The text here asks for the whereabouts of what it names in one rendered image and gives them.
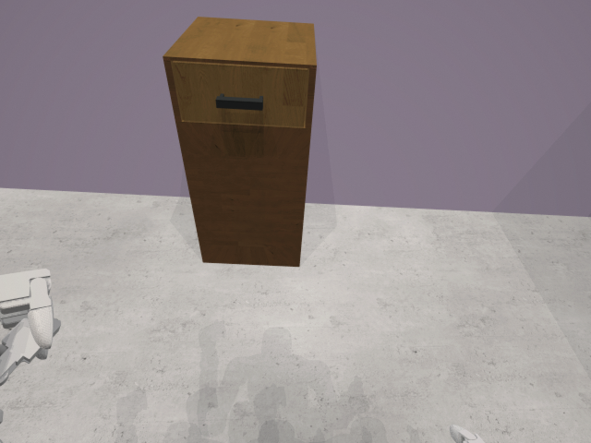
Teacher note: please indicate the drawer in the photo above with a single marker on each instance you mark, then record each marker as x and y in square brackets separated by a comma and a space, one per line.
[283, 90]

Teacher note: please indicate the robot left hand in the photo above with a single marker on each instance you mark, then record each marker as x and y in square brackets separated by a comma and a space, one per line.
[26, 307]

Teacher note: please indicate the handle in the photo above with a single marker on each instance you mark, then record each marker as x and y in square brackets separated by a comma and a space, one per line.
[239, 103]

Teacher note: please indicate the robot right hand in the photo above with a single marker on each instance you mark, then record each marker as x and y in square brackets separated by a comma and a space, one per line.
[460, 435]

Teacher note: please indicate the cabinet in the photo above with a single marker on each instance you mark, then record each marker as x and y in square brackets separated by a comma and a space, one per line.
[247, 183]

